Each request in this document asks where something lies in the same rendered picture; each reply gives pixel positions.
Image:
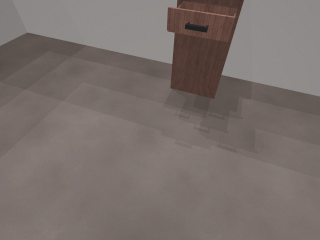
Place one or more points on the cabinet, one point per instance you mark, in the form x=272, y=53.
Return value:
x=197, y=62

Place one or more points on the drawer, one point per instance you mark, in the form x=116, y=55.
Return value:
x=219, y=19

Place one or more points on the handle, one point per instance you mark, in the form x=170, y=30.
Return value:
x=195, y=27

